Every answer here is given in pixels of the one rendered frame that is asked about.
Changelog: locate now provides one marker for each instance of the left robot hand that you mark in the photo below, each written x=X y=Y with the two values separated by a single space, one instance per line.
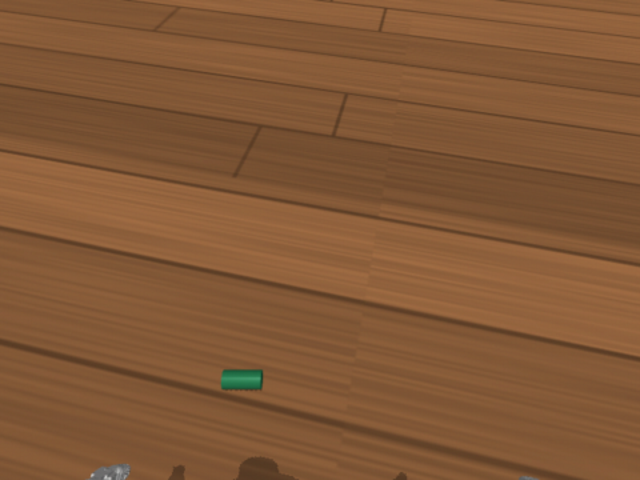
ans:
x=114 y=472

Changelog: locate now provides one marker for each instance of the can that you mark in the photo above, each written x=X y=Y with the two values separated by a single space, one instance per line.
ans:
x=242 y=379

